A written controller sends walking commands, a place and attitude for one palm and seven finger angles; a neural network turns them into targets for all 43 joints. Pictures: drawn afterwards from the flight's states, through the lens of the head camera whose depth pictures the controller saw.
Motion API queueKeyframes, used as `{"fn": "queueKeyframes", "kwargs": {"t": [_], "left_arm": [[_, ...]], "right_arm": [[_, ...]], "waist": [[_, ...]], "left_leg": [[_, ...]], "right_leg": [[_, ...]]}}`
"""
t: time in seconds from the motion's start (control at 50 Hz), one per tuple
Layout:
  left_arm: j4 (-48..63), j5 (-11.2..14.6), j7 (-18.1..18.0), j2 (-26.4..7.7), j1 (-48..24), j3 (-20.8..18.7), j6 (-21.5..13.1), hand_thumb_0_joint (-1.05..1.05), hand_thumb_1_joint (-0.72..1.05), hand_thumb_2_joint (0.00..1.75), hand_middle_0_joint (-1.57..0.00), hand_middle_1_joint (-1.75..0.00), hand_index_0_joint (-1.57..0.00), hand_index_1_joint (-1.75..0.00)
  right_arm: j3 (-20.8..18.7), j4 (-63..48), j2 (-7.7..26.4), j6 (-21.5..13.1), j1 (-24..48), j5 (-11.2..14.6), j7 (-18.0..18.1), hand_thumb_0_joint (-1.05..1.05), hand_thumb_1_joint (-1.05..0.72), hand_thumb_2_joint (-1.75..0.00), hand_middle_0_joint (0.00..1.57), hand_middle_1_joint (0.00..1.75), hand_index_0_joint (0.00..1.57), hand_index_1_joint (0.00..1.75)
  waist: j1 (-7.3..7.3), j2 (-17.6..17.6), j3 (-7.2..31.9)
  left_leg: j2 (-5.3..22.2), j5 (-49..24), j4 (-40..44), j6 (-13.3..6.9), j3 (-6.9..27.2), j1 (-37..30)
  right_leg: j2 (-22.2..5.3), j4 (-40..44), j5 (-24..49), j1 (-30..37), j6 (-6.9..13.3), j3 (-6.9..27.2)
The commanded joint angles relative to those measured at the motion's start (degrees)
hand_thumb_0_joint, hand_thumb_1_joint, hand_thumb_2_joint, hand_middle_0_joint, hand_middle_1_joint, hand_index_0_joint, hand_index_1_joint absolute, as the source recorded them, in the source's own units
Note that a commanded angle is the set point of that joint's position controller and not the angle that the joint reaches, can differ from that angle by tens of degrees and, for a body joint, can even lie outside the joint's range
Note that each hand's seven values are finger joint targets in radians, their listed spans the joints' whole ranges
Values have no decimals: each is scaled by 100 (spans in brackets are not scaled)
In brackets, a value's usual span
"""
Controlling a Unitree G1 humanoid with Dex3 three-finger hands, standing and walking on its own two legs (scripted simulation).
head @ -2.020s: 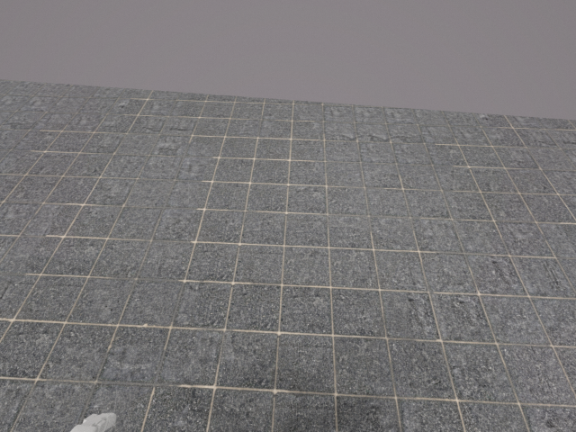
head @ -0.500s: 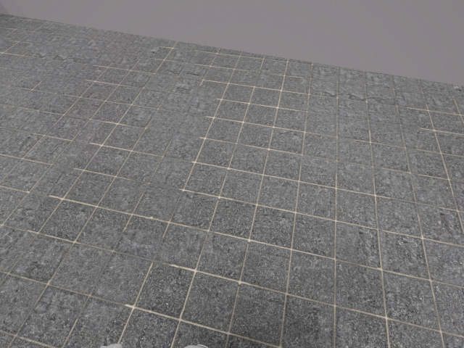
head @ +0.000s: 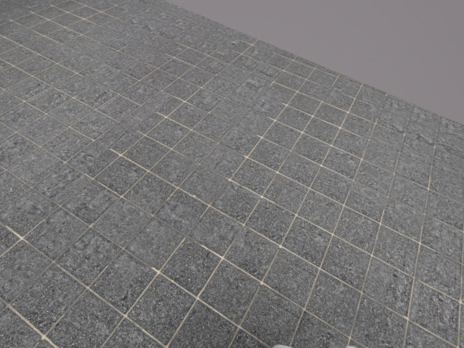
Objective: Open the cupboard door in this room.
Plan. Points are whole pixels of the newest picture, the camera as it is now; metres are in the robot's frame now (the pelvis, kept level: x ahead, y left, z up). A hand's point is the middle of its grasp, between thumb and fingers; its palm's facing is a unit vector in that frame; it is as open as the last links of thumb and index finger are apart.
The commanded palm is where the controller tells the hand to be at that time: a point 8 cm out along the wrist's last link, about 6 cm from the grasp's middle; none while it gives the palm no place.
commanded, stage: turn or walk to find it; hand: left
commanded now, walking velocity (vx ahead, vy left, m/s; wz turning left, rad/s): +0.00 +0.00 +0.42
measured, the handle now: out of the picture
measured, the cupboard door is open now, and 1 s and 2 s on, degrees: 0 0 0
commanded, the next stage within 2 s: none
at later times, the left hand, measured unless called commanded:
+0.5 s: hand out of the picture +0.01 +0.18 -0.15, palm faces +0.24 -0.94 -0.26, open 7.4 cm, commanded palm none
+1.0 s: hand out of the picture -0.08 +0.23 -0.16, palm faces +0.46 -0.86 -0.24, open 7.4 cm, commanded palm none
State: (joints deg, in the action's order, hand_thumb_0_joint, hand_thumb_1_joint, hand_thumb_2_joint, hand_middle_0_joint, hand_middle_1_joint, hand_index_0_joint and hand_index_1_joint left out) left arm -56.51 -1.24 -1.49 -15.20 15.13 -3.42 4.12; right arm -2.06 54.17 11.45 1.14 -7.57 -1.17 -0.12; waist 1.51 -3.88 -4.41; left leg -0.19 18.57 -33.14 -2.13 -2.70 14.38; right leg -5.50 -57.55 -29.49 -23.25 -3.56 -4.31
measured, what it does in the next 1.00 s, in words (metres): steps on the spot, turning left: right foot, then left foot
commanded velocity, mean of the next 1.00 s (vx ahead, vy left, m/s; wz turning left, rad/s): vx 0.00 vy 0.00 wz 0.42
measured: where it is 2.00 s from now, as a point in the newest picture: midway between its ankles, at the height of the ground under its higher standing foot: outside the picture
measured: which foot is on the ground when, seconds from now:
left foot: down 0.00-0.32, up 0.34-0.68, down 0.70-1.00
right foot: up 0.00-0.32, down 0.34-0.70, up 0.72-1.00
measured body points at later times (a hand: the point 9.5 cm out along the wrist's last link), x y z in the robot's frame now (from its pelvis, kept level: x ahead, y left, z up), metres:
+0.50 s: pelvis -0.03 -0.03 +0.00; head -0.01 -0.04 +0.45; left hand +0.00 +0.23 -0.13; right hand +0.06 -0.27 -0.15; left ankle -0.07 +0.10 -0.65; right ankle +0.00 -0.13 -0.73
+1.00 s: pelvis -0.05 +0.01 +0.01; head -0.03 +0.04 +0.46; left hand -0.10 +0.28 -0.14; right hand +0.11 -0.18 -0.13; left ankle -0.08 +0.10 -0.73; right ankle -0.01 -0.12 -0.68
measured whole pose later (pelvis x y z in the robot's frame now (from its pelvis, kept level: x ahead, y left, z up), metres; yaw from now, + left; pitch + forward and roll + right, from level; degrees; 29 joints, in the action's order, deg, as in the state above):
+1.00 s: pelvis -0.05 +0.01 +0.01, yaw +26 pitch +0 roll -1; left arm -54.5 -0.9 -0.9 -13.7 10.7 -3.9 3.6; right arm -2.1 54.8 10.1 1.2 -11.0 -1.6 0.3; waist -0.5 -0.9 -3.6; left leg -1.8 13.0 -26.6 -2.7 0.9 13.6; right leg -3.5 -52.7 -25.5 -23.4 -4.7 -2.1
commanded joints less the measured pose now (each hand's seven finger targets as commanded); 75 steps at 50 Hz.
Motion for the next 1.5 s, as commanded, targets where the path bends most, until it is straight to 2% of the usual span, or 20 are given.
{"fn": "queueKeyframes", "kwargs": {"t": [0.0,0.26,0.28,0.3,0.32,0.44,0.58,0.64,0.68,0.7,0.8,0.94,1.08,1.1,1.12,1.14,1.16,1.24,1.4,1.48], "left_arm": [[553,36,53,-326,-140,-64,-218,0,90,90,-20,-30,-20,-30],[728,79,-25,-234,116,-90,-328,0,90,90,-20,-30,-20,-30],[719,53,-52,-406,256,-127,-392,0,90,90,-20,-30,-20,-30],[733,-40,-102,-913,316,-231,-454,0,90,90,-20,-30,-20,-30],[834,-23,-74,-1138,281,-221,-415,0,90,90,-20,-30,-20,-30],[983,-15,-78,-542,-489,-98,-445,0,90,90,-20,-30,-20,-30],[642,-79,-66,-916,105,-236,-393,0,90,90,-20,-30,-20,-30],[563,-2,-42,-887,-12,-236,-336,0,90,90,-20,-30,-20,-30],[849,59,19,-222,33,-116,-248,0,90,90,-20,-30,-20,-30],[893,1,-19,-277,-383,-62,-177,0,90,90,-20,-30,-20,-30],[532,30,75,-262,-290,-121,-217,0,90,90,-20,-30,-20,-30],[704,55,43,-167,-582,-83,-208,0,90,90,-20,-30,-20,-30],[669,84,-26,-226,83,-92,-335,0,90,90,-20,-30,-20,-30],[645,42,-50,-441,222,-132,-395,0,90,90,-20,-30,-20,-30],[666,-44,-93,-932,259,-227,-450,0,90,90,-20,-30,-20,-30],[780,-28,-65,-1114,239,-210,-409,0,90,90,-20,-30,-20,-30],[813,-8,-100,-933,73,-243,-414,0,90,90,-20,-30,-20,-30],[938,-3,-65,-498,-500,-83,-469,0,90,90,-20,-30,-20,-30],[582,-71,-57,-891,158,-218,-421,0,90,90,-20,-30,-20,-30],[490,-4,-29,-867,32,-234,-346,0,90,90,-20,-30,-20,-30]], "right_arm": [[-280,-264,1172,-94,-321,19,149,0,-90,-90,20,30,20,30],[-400,-390,1143,26,-325,-4,67,0,-90,-90,20,30,20,30],[-386,-421,955,13,-398,40,44,0,-90,-90,20,30,20,30],[-320,-517,571,5,-539,84,13,0,-90,-90,20,30,20,30],[-371,-604,634,47,-435,21,27,0,-90,-90,20,30,20,30],[-375,-178,628,230,-698,-23,-97,0,-90,-90,20,30,20,30],[-241,-290,438,122,-209,61,-78,0,-90,-90,20,30,20,30],[-237,-134,561,37,-775,55,-46,0,-90,-90,20,30,20,30],[-421,-169,1484,-51,-1104,-3,-23,0,-90,-90,20,30,20,30],[-464,-46,1564,-42,-1313,-11,50,0,-90,-90,20,30,20,30],[-282,-207,1069,-127,-549,4,164,0,-90,-90,20,30,20,30],[-353,-179,1128,-59,-737,-19,145,0,-90,-90,20,30,20,30],[-400,-361,1105,10,-361,4,71,0,-90,-90,20,30,20,30],[-388,-398,906,-1,-378,50,42,0,-90,-90,20,30,20,30],[-327,-528,533,-7,-495,86,5,0,-90,-90,20,30,20,30],[-383,-609,653,44,-359,19,9,0,-90,-90,20,30,20,30],[-422,-579,756,157,-247,-15,9,0,-90,-90,20,30,20,30],[-393,-201,670,213,-555,-25,-99,0,-90,-90,20,30,20,30],[-235,-321,482,140,19,56,-84,0,-90,-90,20,30,20,30],[-235,-185,603,35,-548,58,-54,0,-90,-90,20,30,20,30]], "waist": [[-203,1214,604],[-11,1022,623],[41,569,748],[36,-962,767],[110,-1133,586],[-269,-573,136],[88,-764,419],[-244,-411,714],[-361,2318,702],[-595,1917,738],[-218,1175,639],[-392,1085,585],[-15,1066,727],[42,485,799],[18,-1049,781],[108,-1064,619],[59,-1231,481],[-264,-458,81],[123,-676,426],[-189,-463,715]], "left_leg": [[1369,-3624,1191,-756,1317,-839],[957,-2243,803,-546,2084,229],[673,-1629,349,-280,1900,719],[-133,56,-831,162,981,1783],[-343,1399,-2031,304,637,1847],[147,244,-3492,499,408,1584],[163,874,-1128,493,-137,831],[115,-459,589,402,-260,-344],[2135,-3015,1457,-464,2328,-1322],[2365,-2983,1553,-854,2462,-932],[1373,-3273,1322,-675,1347,-780],[1358,-2996,1323,-837,1820,-902],[950,-2422,744,-491,1991,135],[609,-1635,252,-186,1707,685],[-220,111,-846,237,770,1725],[-328,1409,-1998,319,613,1715],[-163,1347,-2781,311,823,1705],[116,245,-3628,485,529,1684],[176,854,-1350,542,-76,1001],[126,-482,663,401,-249,-315]], "right_leg": [[-12,-448,426,-640,-97,277],[399,2898,1442,1319,20,198],[62,3640,1846,2013,89,488],[-1331,4094,2016,2593,562,1961],[-2184,4247,2223,1819,1137,2399],[-1150,4176,1782,890,1019,745],[-1464,3504,3379,1528,1196,457],[-1246,2660,3324,1138,677,-51],[-130,577,-388,-916,-84,-559],[-97,-256,-683,-852,-34,13],[-56,-597,571,-727,-78,294],[166,584,365,-425,-112,288],[338,3089,1530,1394,15,193],[-100,3739,1902,2024,122,589],[-1491,4076,2282,2508,655,2034],[-2183,4204,2439,1745,1180,2282],[-2010,4360,2063,1240,1258,2285],[-1184,4145,2194,995,1012,858],[-1454,3540,3784,1754,1203,411],[-1245,2596,3662,1307,654,-127]]}}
